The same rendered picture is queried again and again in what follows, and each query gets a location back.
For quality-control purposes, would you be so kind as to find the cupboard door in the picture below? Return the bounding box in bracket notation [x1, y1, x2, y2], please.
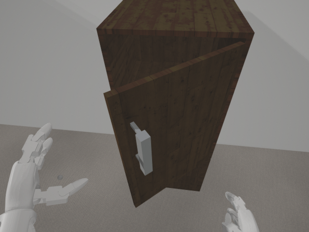
[103, 41, 245, 208]

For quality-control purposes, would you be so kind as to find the robot right hand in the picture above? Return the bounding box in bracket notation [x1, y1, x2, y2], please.
[222, 191, 259, 232]

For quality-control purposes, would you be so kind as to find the handle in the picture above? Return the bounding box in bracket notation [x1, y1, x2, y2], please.
[130, 122, 153, 176]

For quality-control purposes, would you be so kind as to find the left robot forearm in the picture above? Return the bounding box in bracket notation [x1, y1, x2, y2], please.
[0, 209, 37, 232]

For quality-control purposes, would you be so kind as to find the robot left hand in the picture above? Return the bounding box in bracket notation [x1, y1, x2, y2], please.
[5, 123, 88, 212]

